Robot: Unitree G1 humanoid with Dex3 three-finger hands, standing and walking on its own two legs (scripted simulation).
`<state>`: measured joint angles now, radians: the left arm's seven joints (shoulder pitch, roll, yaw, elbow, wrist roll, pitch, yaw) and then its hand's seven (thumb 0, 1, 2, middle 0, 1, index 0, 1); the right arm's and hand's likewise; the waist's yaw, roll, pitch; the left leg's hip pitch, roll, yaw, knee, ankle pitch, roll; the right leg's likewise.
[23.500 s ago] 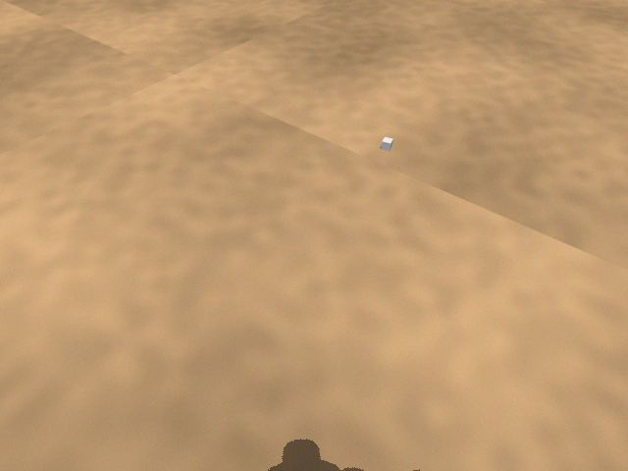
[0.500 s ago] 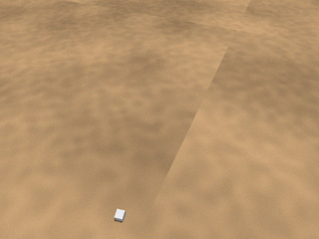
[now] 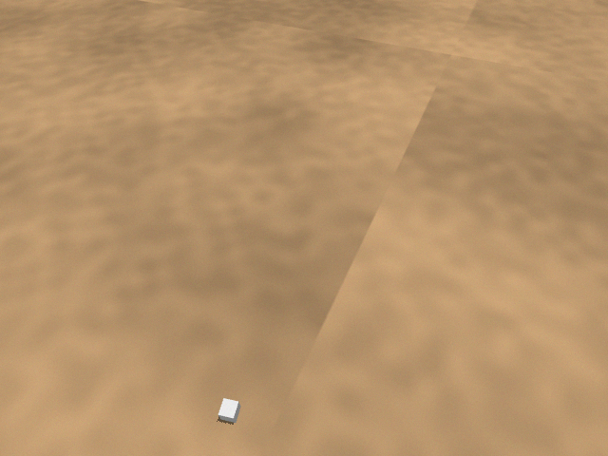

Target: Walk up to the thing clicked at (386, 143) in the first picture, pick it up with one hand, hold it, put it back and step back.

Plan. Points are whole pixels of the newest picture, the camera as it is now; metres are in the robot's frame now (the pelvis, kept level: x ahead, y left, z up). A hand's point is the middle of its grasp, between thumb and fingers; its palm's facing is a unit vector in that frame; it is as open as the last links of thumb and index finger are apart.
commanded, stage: stand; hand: left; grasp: from above
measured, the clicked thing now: (229, 410) +0.41 +0.24 -0.76
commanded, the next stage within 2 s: rise first in 0.32 s
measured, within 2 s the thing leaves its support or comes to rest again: neither
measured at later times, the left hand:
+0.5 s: hand out of the picture +0.10 +0.25 -0.15, palm faces +0.03 -0.94 -0.35, open 7.4 cm
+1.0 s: hand out of the picture +0.13 +0.26 -0.22, palm faces -0.14 -0.89 -0.43, open 13.0 cm
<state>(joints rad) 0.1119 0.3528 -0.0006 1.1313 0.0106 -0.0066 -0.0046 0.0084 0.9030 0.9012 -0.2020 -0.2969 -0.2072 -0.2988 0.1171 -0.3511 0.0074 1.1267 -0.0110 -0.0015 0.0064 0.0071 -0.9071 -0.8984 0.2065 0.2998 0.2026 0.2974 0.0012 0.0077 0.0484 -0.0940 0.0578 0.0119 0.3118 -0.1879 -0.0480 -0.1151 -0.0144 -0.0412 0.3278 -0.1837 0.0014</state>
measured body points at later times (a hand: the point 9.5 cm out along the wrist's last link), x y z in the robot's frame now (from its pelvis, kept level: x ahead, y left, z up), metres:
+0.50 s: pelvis +0.00 +0.00 +0.00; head +0.02 +0.00 +0.45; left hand +0.10 +0.30 -0.13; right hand +0.08 -0.29 -0.13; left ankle -0.01 +0.15 -0.75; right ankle +0.00 -0.12 -0.75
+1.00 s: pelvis -0.02 +0.02 -0.07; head +0.07 +0.03 +0.37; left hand +0.13 +0.31 -0.19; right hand +0.12 -0.24 -0.18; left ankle -0.01 +0.15 -0.75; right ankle +0.00 -0.12 -0.75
